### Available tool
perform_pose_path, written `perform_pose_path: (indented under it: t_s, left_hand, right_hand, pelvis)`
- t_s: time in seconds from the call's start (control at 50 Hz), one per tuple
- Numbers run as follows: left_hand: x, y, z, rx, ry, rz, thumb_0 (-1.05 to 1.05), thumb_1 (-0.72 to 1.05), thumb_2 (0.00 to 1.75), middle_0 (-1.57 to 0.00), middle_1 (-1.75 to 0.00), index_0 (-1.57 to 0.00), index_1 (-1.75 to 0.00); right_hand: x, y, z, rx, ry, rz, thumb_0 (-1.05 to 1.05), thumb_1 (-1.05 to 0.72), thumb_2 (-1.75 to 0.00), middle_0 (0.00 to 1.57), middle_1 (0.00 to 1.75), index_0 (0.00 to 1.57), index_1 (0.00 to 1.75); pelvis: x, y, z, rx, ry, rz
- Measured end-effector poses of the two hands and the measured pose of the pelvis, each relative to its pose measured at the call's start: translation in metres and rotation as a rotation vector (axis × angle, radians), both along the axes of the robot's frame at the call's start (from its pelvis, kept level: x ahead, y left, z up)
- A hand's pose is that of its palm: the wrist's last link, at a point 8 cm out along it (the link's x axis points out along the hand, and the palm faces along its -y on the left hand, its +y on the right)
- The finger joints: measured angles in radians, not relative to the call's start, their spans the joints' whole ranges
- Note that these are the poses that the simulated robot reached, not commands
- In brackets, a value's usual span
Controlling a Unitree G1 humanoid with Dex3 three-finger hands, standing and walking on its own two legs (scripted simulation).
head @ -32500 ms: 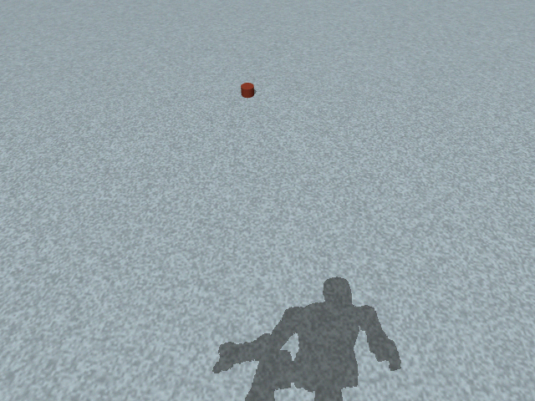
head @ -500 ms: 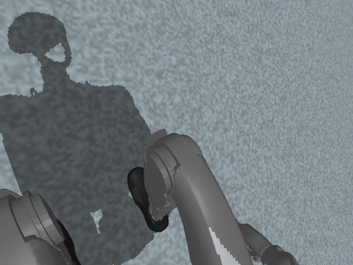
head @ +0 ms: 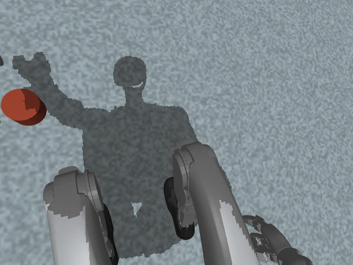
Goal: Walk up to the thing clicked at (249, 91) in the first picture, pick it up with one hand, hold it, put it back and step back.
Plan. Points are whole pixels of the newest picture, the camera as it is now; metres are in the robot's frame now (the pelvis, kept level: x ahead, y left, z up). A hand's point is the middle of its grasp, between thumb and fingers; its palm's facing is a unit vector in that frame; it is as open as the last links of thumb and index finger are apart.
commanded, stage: withdraw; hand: left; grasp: from above
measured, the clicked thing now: (25, 107) +0.52 +0.30 -0.33
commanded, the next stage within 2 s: home in 0.28 s
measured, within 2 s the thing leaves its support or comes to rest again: neither
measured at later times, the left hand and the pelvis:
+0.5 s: hand out of the picture +0.53 +0.33 -0.17, palm faces -0.37 -0.05 -0.93, open 13.4 cm; pelvis +0.01 +0.00 -0.03, yaw -1 degrees
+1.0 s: hand out of the picture +0.34 +0.29 +0.02, palm faces -0.23 -0.69 -0.68, open 7.7 cm; pelvis +0.01 +0.00 +0.13, yaw +5 degrees
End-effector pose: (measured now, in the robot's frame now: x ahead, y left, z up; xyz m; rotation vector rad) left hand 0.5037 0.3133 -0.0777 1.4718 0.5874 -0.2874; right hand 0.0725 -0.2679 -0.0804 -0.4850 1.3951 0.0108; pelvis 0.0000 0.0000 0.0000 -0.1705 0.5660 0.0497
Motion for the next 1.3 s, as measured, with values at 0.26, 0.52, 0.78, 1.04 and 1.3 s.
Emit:
perform_pose_path:
  t_s: [0.26, 0.52, 0.78, 1.04, 1.3]
  left_hand:
    - [0.002, -0.004, -0.053, 0.0, -0.082, -0.093, 0.0, -0.5, 1.01, -0.1, -1.0, -0.09, -1.0]
    - [0.031, 0.014, -0.025, 0.063, -0.174, 0.031, 0.0, -0.37, 0.98, -0.18, -0.88, -0.17, -0.89]
    - [-0.062, 0.02, 0.071, -0.249, -0.136, 0.2, 0.0, 0.35, 0.85, -0.22, -0.45, -0.21, -0.45]
    - [-0.181, 0.001, 0.163, -0.573, -0.143, 0.496, 0.01, 0.84, 0.89, -0.21, -0.31, -0.22, -0.31]
    - [-0.24, -0.034, 0.261, -0.845, -0.121, 0.83, 0.01, 0.9, 0.9, -0.21, -0.3, -0.21, -0.3]
  right_hand:
    - [-0.046, -0.009, -0.012, -0.11, 0.112, -0.032, 0.0, -0.9, -0.89, 0.2, 0.3, 0.2, 0.3]
    - [-0.052, 0.023, -0.028, 0.014, 0.14, -0.106, 0.0, -0.9, -0.89, 0.21, 0.3, 0.2, 0.3]
    - [0.016, 0.001, 0.029, 0.018, -0.007, -0.091, 0.0, -0.9, -0.89, 0.21, 0.3, 0.2, 0.3]
    - [0.131, 0.025, 0.134, 0.083, -0.413, -0.003, 0.0, -0.91, -0.89, 0.2, 0.3, 0.2, 0.3]
    - [0.161, 0.053, 0.24, 0.167, -0.609, -0.031, 0.0, -0.91, -0.89, 0.21, 0.3, 0.2, 0.3]
  pelvis:
    - [-0.005, 0.0, -0.034, -0.009, -0.036, -0.009]
    - [0.009, 0.001, -0.031, -0.006, 0.034, -0.012]
    - [0.011, 0.003, 0.045, 0.023, 0.062, 0.02]
    - [0.01, 0.001, 0.142, 0.061, -0.028, 0.06]
    - [0.033, -0.004, 0.241, 0.106, -0.152, 0.085]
